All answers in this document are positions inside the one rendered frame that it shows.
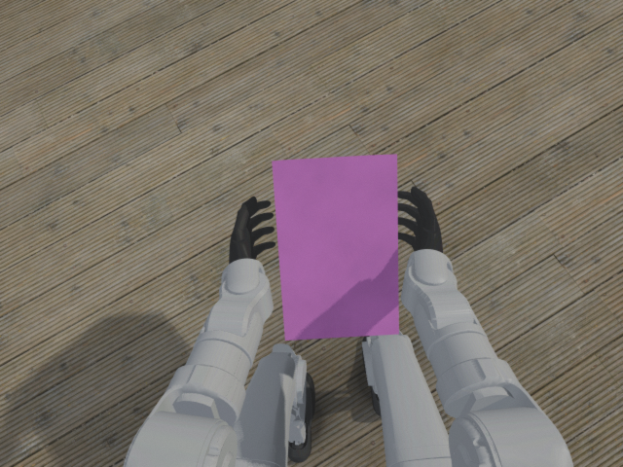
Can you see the carton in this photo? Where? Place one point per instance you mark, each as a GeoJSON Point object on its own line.
{"type": "Point", "coordinates": [337, 235]}

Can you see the robot left forearm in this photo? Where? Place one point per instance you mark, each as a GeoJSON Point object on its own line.
{"type": "Point", "coordinates": [211, 384]}

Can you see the robot left shin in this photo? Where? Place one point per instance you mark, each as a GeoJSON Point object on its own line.
{"type": "Point", "coordinates": [297, 430]}

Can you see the left robot hand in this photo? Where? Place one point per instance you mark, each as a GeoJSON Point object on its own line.
{"type": "Point", "coordinates": [243, 238]}

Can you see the right robot hand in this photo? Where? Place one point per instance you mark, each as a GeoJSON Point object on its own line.
{"type": "Point", "coordinates": [426, 229]}

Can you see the robot left upper arm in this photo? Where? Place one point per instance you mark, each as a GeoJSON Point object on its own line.
{"type": "Point", "coordinates": [183, 440]}

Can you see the robot right foot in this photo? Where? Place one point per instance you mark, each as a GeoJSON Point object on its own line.
{"type": "Point", "coordinates": [375, 399]}

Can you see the robot right upper arm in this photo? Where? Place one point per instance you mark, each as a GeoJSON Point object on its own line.
{"type": "Point", "coordinates": [509, 437]}

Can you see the robot right forearm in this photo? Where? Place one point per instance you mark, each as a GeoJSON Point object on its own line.
{"type": "Point", "coordinates": [469, 375]}

